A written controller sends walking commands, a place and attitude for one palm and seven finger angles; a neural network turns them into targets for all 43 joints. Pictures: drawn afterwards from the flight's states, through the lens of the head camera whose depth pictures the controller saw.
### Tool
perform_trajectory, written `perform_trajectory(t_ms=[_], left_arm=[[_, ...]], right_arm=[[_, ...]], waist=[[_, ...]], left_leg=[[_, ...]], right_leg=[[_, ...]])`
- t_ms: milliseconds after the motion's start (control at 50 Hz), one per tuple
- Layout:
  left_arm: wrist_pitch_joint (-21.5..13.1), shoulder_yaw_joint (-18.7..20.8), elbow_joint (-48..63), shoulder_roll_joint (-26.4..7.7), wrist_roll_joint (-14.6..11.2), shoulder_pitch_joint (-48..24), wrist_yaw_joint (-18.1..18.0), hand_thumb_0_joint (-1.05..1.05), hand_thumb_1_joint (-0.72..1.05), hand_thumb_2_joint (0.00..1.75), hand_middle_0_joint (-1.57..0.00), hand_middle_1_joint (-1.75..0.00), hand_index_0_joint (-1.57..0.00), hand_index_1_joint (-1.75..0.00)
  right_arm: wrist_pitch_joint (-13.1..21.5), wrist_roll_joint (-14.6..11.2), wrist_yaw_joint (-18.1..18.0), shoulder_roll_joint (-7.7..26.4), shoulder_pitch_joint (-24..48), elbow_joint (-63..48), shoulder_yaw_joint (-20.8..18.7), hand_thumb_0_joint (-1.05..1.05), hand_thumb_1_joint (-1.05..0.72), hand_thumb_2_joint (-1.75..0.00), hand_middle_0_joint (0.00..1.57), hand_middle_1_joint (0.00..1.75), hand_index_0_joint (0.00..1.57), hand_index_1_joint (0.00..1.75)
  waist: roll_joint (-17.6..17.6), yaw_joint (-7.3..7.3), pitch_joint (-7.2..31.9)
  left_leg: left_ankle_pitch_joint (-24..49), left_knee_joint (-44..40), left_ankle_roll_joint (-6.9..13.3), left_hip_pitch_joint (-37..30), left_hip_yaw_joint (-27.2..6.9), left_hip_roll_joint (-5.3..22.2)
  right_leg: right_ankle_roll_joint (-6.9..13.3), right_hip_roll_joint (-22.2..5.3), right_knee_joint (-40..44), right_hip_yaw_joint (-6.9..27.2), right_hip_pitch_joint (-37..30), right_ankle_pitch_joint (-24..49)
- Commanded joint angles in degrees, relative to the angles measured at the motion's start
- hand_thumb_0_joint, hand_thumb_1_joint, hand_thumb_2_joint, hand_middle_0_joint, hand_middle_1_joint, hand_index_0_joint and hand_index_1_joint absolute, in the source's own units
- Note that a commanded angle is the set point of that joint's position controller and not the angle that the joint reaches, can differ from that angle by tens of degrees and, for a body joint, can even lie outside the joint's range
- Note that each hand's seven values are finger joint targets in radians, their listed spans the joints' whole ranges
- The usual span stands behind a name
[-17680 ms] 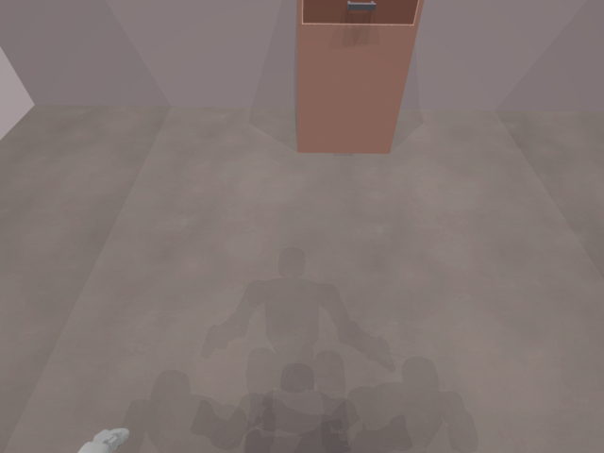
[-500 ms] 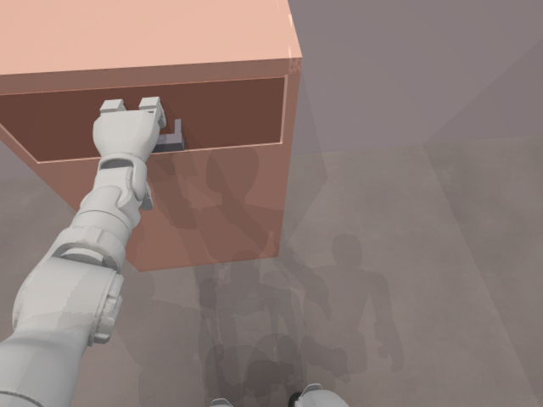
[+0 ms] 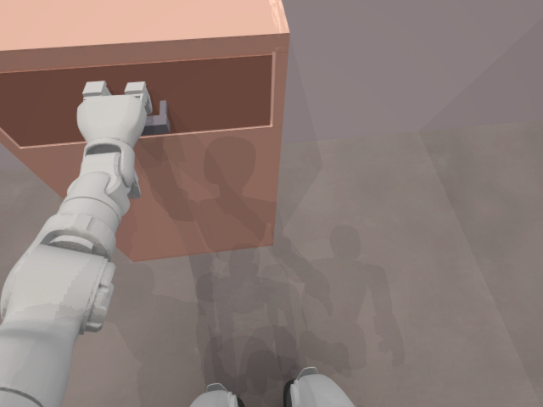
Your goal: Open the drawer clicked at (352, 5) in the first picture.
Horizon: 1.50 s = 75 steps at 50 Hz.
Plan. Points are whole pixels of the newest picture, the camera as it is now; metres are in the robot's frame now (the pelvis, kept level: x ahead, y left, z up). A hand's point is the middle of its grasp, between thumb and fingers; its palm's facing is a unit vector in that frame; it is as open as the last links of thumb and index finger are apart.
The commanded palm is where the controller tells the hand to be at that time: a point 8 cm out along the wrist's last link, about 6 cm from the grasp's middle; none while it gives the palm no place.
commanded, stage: lower the fingers behind the handle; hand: left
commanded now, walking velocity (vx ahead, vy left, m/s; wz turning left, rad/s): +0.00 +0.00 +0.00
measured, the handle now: (134, 117) +0.58 +0.18 +0.03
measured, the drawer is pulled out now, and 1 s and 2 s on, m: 0.00 0.00 0.00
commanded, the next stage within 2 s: lift the fingers back up to retry in 0.28 s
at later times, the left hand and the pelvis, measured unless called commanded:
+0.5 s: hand (126, 139) +0.53 +0.18 +0.04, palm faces -0.04 +0.01 -1.00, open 13.8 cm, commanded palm +0.51 +0.18 +0.08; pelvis -0.01 +0.00 -0.01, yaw +0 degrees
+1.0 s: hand (119, 122) +0.53 +0.18 +0.07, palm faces -0.04 -0.04 -1.00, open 13.6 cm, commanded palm +0.51 +0.18 +0.14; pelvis +0.02 +0.01 +0.02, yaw +0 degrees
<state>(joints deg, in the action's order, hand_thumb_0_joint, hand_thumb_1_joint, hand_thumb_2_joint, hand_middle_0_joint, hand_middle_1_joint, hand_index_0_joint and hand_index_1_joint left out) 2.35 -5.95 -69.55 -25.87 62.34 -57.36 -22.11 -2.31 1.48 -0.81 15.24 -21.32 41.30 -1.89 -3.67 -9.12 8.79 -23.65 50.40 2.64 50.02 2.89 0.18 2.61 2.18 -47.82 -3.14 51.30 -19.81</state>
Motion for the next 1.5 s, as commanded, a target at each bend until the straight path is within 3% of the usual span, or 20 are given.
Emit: perform_trajectory(t_ms=[0,100,360,420,440,540,600,620,700,780,920,960,1000,1120,1180,1260,1280,1360,1400,1480], left_arm=[[0.87,2.35,2.95,-10.18,-1.43,-18.99,1.91,0.00,-0.50,0.30,-0.30,-1.20,-0.30,-1.20],[0.44,2.61,3.71,-11.51,-1.22,-20.05,2.90,0.00,-0.50,0.30,-0.30,-1.20,-0.30,-1.20],[-0.13,0.91,1.83,-11.53,-1.00,-21.66,4.21,0.00,-0.50,0.30,-0.30,-1.20,-0.30,-1.20],[-0.60,3.58,6.00,-15.47,-1.16,-25.74,3.69,0.00,-0.50,0.30,-0.30,-1.20,-0.30,-1.20],[-0.42,2.98,6.43,-14.59,-1.26,-25.47,3.65,0.00,-0.50,0.30,-0.30,-1.20,-0.30,-1.20],[-0.39,4.14,8.36,-16.78,-1.37,-28.86,3.30,0.00,-0.50,0.30,-0.30,-1.20,-0.30,-1.20],[-1.38,5.61,11.85,-18.16,-1.59,-30.39,2.98,0.00,-0.50,0.30,-0.30,-1.20,-0.30,-1.20],[-1.65,4.75,12.45,-17.10,-1.39,-29.81,2.95,0.00,-0.50,0.30,-0.30,-1.20,-0.30,-1.20],[-2.57,5.11,14.30,-16.01,-1.64,-28.67,2.37,0.00,-0.50,0.30,-0.30,-1.20,-0.30,-1.20],[-3.05,4.70,17.83,-14.13,-1.28,-28.79,1.01,0.00,-0.50,0.30,-0.30,-1.20,-0.30,-1.20],[-1.12,4.17,19.30,-12.31,-1.93,-28.73,0.48,0.00,-0.50,0.30,-0.30,-1.20,-0.30,-1.20],[-0.68,5.36,21.01,-13.54,-1.76,-28.17,0.70,0.00,-0.50,0.30,-0.30,-1.20,-0.30,-1.20],[-0.57,4.15,21.08,-11.07,-2.17,-26.35,1.42,0.00,-0.50,0.30,-0.30,-1.20,-0.30,-1.20],[-0.48,4.01,20.48,-9.82,-2.03,-19.48,2.87,0.00,-0.50,0.30,-0.30,-1.20,-0.30,-1.20],[0.36,1.77,18.68,-7.11,-2.01,-18.40,3.37,0.00,-0.50,0.30,-0.30,-1.20,-0.30,-1.20],[0.33,0.35,19.10,-6.21,-2.32,-20.49,4.21,0.00,-0.50,0.30,-0.30,-1.20,-0.30,-1.20],[-0.28,3.70,20.03,-10.33,-2.10,-20.65,4.12,0.00,-0.50,0.30,-0.30,-1.20,-0.30,-1.20],[-2.21,1.33,22.31,-7.57,-1.72,-22.88,4.03,0.00,-0.50,0.30,-0.30,-1.20,-0.30,-1.20],[-3.09,3.67,23.59,-10.48,-1.60,-23.52,3.52,0.00,-0.50,0.30,-0.30,-1.20,-0.30,-1.20],[-2.55,4.87,21.18,-11.11,-1.53,-20.93,2.35,0.00,-0.50,0.30,-0.30,-1.20,-0.30,-1.20]], right_arm=[[0.68,-0.60,-0.76,9.38,-10.06,-2.41,-2.99,0.00,-0.90,-0.90,0.20,0.30,0.20,0.30],[0.80,-0.69,-1.14,9.45,-10.33,-2.90,-2.80,0.00,-0.90,-0.90,0.20,0.30,0.20,0.30],[1.37,-1.09,-1.62,9.61,-11.13,-3.05,-2.21,0.00,-0.90,-0.90,0.20,0.30,0.20,0.30],[1.35,-0.95,-1.70,9.75,-11.52,-3.41,-2.35,0.00,-0.90,-0.90,0.20,0.30,0.20,0.30],[1.41,-0.98,-1.70,9.47,-11.47,-3.70,-2.40,0.00,-0.90,-0.90,0.20,0.30,0.20,0.30],[1.25,-1.21,-2.06,9.49,-11.59,-3.31,-2.18,0.00,-0.90,-0.90,0.20,0.30,0.20,0.30],[1.29,-1.01,-2.27,9.42,-11.37,-3.43,-2.46,0.00,-0.90,-0.90,0.20,0.30,0.20,0.30],[1.27,-0.93,-2.27,9.04,-11.60,-3.50,-2.52,0.00,-0.90,-0.90,0.20,0.30,0.20,0.30],[1.02,-0.85,-2.35,8.93,-10.68,-3.28,-2.69,0.00,-0.90,-0.90,0.20,0.30,0.20,0.30],[0.88,-0.70,-1.90,8.81,-10.52,-2.56,-3.41,0.00,-0.90,-0.90,0.20,0.30,0.20,0.30],[-0.17,-0.68,-1.23,8.64,-8.99,-1.48,-3.83,0.00,-0.90,-0.90,0.20,0.30,0.20,0.30],[-0.48,-0.75,-1.21,8.62,-8.29,-1.79,-3.82,0.00,-0.90,-0.90,0.20,0.30,0.20,0.30],[-0.83,-0.54,-1.05,8.37,-7.85,-1.88,-3.92,0.00,-0.90,-0.90,0.20,0.30,0.20,0.30],[-1.67,-0.64,-0.72,8.11,-6.58,-2.49,-4.01,0.00,-0.90,-0.90,0.20,0.30,0.20,0.30],[-2.02,-0.93,-0.51,8.28,-5.58,-2.50,-3.98,0.00,-0.90,-0.90,0.20,0.30,0.20,0.30],[-2.21,-1.19,-0.68,8.25,-4.92,-2.75,-4.04,0.00,-0.90,-0.90,0.20,0.30,0.20,0.30],[-2.26,-1.18,-0.97,8.41,-5.02,-2.74,-4.07,0.00,-0.90,-0.90,0.20,0.30,0.20,0.30],[-1.85,-0.92,-1.38,7.64,-4.78,-2.98,-4.19,0.00,-0.90,-0.90,0.20,0.30,0.20,0.30],[-1.80,-0.78,-1.56,7.91,-4.79,-2.96,-4.17,0.00,-0.90,-0.90,0.20,0.30,0.20,0.30],[-1.67,-0.66,-1.29,7.80,-4.64,-2.75,-4.13,0.00,-0.90,-0.90,0.20,0.30,0.20,0.30]], waist=[[4.69,-2.55,19.18],[3.39,-2.64,21.47],[3.37,-3.80,18.15],[1.44,-3.12,23.13],[0.11,-2.94,24.31],[-0.07,-2.91,23.93],[-0.60,-2.28,27.64],[-2.50,-1.79,28.30],[-1.31,-1.38,26.80],[-3.47,-0.63,27.27],[-1.93,-0.15,25.46],[-2.18,0.96,26.67],[-2.05,1.11,26.81],[0.34,2.70,25.22],[2.84,1.96,21.00],[2.50,1.11,20.19],[2.65,2.11,21.95],[-0.02,1.33,22.76],[0.07,1.98,24.50],[0.98,2.53,24.25]], left_leg=[[12.61,-4.26,0.72,-7.89,-2.34,-1.78],[13.21,-3.58,0.84,-8.25,-2.55,-1.66],[8.33,-2.83,0.88,-4.54,-2.78,-1.59],[10.23,-3.32,1.04,-7.47,-2.98,-1.50],[10.85,-3.60,1.01,-8.67,-2.98,-1.64],[11.99,-5.28,0.89,-11.04,-3.63,-1.36],[15.03,-6.10,0.86,-14.62,-3.80,-1.29],[16.61,-6.51,0.70,-16.24,-3.84,-1.35],[19.98,-7.87,0.49,-19.11,-3.93,-1.00],[25.83,-9.30,-0.13,-25.68,-4.67,-0.55],[32.56,-11.56,-0.54,-29.75,-4.39,-0.47],[35.76,-12.12,-0.76,-31.50,-4.52,-0.52],[40.89,-11.96,-0.92,-33.45,-4.37,-0.28],[42.90,-13.00,-0.78,-32.30,-3.50,-0.45],[38.77,-13.79,-0.55,-31.01,-3.08,-0.61],[35.17,-14.18,-0.31,-31.04,-2.81,-1.14],[34.26,-14.35,-0.25,-30.76,-2.71,-1.21],[35.25,-13.71,-0.28,-32.23,-3.02,-1.41],[36.86,-13.39,-0.38,-32.44,-3.22,-1.43],[34.86,-13.42,-0.36,-30.18,-2.58,-1.70]], right_leg=[[-1.35,0.57,6.35,3.76,-15.84,13.57],[-1.37,0.56,5.50,3.85,-15.56,13.65],[-1.61,0.46,5.50,3.94,-12.21,8.55],[-1.56,0.52,5.64,4.26,-14.80,9.82],[-1.54,0.55,5.85,4.12,-15.19,10.10],[-1.58,0.62,7.53,4.15,-16.69,10.70],[-1.50,0.62,8.28,4.40,-19.56,13.31],[-1.38,0.65,8.41,4.31,-19.89,14.42],[-1.24,0.66,9.94,4.23,-21.28,16.90],[-0.97,1.10,10.79,2.97,-20.32,18.43],[-1.04,1.10,12.72,2.51,-23.64,22.93],[-0.93,1.08,12.79,2.30,-25.41,24.74],[-0.99,1.04,13.12,2.29,-26.04,27.37],[-1.17,0.64,13.25,2.51,-29.49,30.95],[-1.18,0.78,14.28,2.32,-28.47,29.04],[-1.12,0.64,14.82,2.65,-28.21,27.69],[-1.05,0.45,14.53,2.88,-29.77,27.66],[-1.03,0.39,14.27,3.05,-28.55,27.55],[-0.91,0.39,13.77,3.24,-29.45,28.35],[-0.99,0.26,13.51,3.39,-30.75,29.41]])
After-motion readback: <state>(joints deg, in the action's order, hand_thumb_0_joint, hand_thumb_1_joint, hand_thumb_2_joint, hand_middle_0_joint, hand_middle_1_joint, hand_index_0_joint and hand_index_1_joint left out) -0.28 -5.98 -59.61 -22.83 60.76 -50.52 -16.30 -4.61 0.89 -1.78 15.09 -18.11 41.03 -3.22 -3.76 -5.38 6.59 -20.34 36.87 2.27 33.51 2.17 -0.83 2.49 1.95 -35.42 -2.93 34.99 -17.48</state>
